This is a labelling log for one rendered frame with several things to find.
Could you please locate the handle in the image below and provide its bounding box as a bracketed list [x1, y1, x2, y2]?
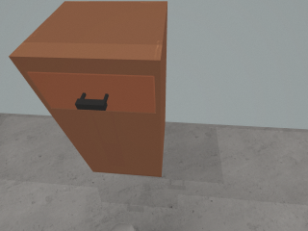
[75, 92, 109, 111]

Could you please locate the drawer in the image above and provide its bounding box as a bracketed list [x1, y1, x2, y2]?
[27, 71, 156, 113]

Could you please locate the cabinet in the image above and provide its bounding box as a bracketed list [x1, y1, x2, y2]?
[9, 1, 167, 177]

